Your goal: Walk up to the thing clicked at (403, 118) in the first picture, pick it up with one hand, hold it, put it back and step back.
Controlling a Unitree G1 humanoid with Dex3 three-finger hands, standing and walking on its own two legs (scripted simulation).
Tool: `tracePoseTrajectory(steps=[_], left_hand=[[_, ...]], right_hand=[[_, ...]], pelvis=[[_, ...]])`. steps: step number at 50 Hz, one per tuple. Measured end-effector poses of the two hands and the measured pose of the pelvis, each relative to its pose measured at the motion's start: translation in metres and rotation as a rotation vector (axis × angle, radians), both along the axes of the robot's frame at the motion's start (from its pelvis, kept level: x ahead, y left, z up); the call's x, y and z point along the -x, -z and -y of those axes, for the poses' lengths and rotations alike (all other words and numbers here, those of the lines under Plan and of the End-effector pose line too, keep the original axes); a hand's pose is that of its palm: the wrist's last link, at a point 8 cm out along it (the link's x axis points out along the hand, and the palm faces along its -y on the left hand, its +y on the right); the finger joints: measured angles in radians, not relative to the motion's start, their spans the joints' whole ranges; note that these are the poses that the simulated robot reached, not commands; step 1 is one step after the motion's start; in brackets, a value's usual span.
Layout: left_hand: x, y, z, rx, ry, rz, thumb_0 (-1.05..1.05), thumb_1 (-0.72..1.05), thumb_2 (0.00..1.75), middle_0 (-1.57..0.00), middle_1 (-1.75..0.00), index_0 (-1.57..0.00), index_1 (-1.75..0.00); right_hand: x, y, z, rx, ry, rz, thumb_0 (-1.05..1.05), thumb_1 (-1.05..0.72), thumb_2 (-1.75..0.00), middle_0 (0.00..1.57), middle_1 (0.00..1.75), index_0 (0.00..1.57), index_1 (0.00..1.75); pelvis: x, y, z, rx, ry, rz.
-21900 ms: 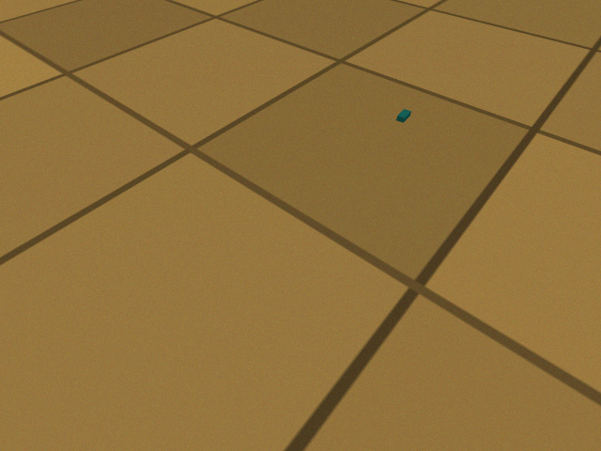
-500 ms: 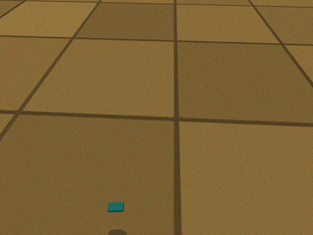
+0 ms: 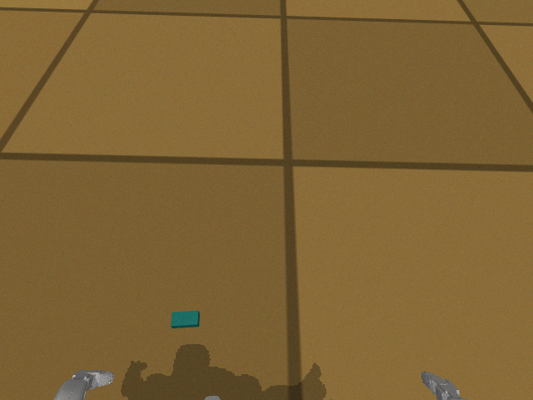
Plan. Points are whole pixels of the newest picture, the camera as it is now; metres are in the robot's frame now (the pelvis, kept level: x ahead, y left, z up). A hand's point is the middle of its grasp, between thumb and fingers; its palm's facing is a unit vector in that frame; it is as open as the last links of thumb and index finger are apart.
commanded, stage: rise first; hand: left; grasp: from above
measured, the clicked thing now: (185, 319) +0.45 +0.28 -0.72
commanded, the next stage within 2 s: none
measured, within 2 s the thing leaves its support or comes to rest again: neither
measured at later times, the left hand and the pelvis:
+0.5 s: hand out of the picture +0.12 +0.27 -0.20, palm faces -0.16 -0.87 -0.47, open 13.7 cm; pelvis -0.01 +0.00 -0.06, yaw +0 degrees
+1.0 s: hand (130, 373) +0.24 +0.32 -0.38, palm faces -0.45 -0.46 -0.77, open 13.2 cm; pelvis -0.06 +0.00 -0.25, yaw -2 degrees
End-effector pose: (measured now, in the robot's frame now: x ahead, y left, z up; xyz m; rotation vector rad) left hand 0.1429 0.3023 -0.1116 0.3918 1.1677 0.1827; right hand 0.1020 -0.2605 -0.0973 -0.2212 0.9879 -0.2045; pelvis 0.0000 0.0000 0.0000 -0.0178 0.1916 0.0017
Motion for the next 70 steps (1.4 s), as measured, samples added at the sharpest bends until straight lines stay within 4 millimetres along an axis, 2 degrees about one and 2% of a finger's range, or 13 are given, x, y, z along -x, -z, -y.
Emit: tracePoseTrajectory(steps=[6, 16, 28, 34, 40, 48, 56, 62, 70], left_hand=[[0.008, 0.014, -0.004, -0.021, 0.028, 0.019, 0.00, -0.38, 0.90, -0.21, -0.91, -0.19, -0.93], [0.017, 0.029, -0.007, -0.049, 0.071, 0.009, -0.01, -0.44, 0.92, -0.19, -0.92, -0.17, -0.95], [0.017, 0.051, -0.010, -0.100, 0.139, 0.015, -0.01, -0.46, 0.90, -0.21, -0.92, -0.19, -0.94], [-0.001, 0.084, -0.020, -0.169, 0.245, 0.021, -0.01, -0.46, 0.89, -0.22, -0.91, -0.20, -0.93], [-0.040, 0.134, -0.026, -0.261, 0.427, 0.078, -0.01, -0.43, 0.88, -0.24, -0.89, -0.22, -0.91], [-0.093, 0.201, -0.030, -0.410, 0.636, 0.167, -0.01, -0.39, 0.87, -0.26, -0.90, -0.24, -0.91], [-0.134, 0.257, -0.039, -0.526, 0.798, 0.201, -0.01, -0.38, 0.87, -0.26, -0.90, -0.25, -0.91], [-0.161, 0.288, -0.037, -0.576, 0.911, 0.245, -0.01, -0.35, 0.87, -0.26, -0.88, -0.26, -0.88], [-0.189, 0.318, -0.037, -0.637, 0.998, 0.295, -0.01, -0.31, 0.86, -0.27, -0.82, -0.26, -0.83]], right_hand=[[-0.019, 0.012, 0.000, 0.029, -0.029, 0.064, 0.01, -0.88, -0.89, 0.20, 0.30, 0.20, 0.30], [-0.048, 0.024, -0.011, 0.039, -0.079, 0.169, 0.01, -0.88, -0.89, 0.20, 0.30, 0.20, 0.30], [-0.056, 0.052, -0.020, 0.035, -0.111, 0.203, 0.01, -0.90, -0.90, 0.20, 0.30, 0.20, 0.30], [-0.055, 0.085, -0.015, 0.041, -0.141, 0.192, 0.01, -0.90, -0.90, 0.20, 0.30, 0.20, 0.30], [-0.047, 0.144, -0.001, 0.055, -0.156, 0.138, 0.01, -0.90, -0.90, 0.20, 0.30, 0.20, 0.30], [-0.019, 0.238, 0.014, 0.053, -0.154, 0.000, 0.01, -0.91, -0.90, 0.20, 0.30, 0.20, 0.30], [0.038, 0.317, 0.016, 0.037, -0.141, -0.162, 0.01, -0.91, -0.90, 0.20, 0.29, 0.20, 0.30], [0.089, 0.350, 0.016, 0.043, -0.104, -0.284, 0.01, -0.90, -0.90, 0.20, 0.29, 0.20, 0.30], [0.139, 0.370, 0.017, 0.071, -0.054, -0.421, 0.01, -0.88, -0.89, 0.20, 0.29, 0.20, 0.30]], pelvis=[[0.002, 0.020, -0.001, 0.007, -0.005, -0.041], [0.007, 0.043, -0.001, 0.021, -0.009, -0.094], [0.012, 0.072, -0.002, 0.029, -0.009, -0.165], [0.021, 0.102, -0.001, 0.026, -0.007, -0.227], [0.032, 0.152, 0.001, 0.023, 0.001, -0.314], [0.053, 0.227, 0.003, 0.026, 0.017, -0.386], [0.079, 0.294, 0.005, 0.040, 0.034, -0.393], [0.092, 0.330, 0.002, 0.058, 0.049, -0.376], [0.098, 0.362, -0.003, 0.080, 0.064, -0.358]])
